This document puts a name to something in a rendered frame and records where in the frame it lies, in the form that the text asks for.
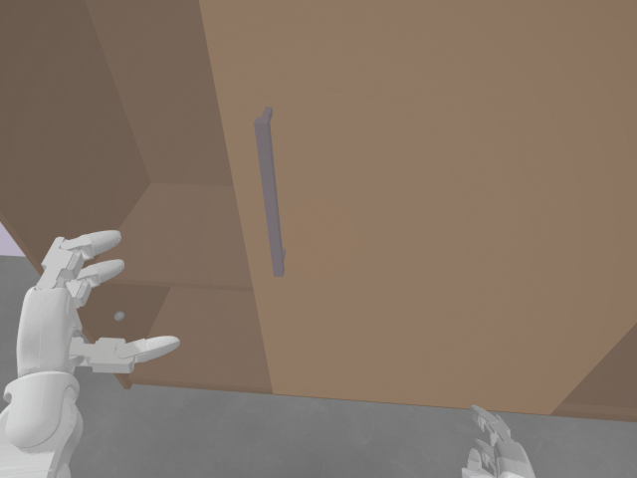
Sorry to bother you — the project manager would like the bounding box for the wardrobe door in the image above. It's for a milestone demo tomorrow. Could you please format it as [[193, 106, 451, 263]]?
[[199, 0, 637, 415], [563, 323, 637, 408]]

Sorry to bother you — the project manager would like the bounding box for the left robot forearm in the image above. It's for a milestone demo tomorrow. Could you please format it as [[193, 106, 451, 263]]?
[[0, 371, 83, 478]]

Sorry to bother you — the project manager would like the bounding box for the handle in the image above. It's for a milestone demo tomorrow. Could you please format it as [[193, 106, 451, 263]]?
[[254, 107, 286, 277]]

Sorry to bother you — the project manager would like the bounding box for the left robot hand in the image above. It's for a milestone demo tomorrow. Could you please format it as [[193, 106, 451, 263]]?
[[17, 230, 180, 378]]

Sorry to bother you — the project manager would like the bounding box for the right robot hand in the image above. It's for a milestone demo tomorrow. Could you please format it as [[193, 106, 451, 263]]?
[[462, 405, 535, 478]]

